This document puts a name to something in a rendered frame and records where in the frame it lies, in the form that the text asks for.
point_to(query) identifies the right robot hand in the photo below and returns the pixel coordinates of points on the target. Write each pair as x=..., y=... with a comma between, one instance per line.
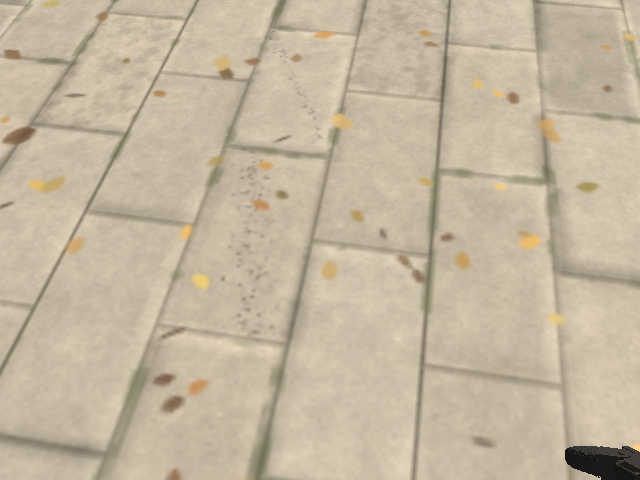
x=608, y=463

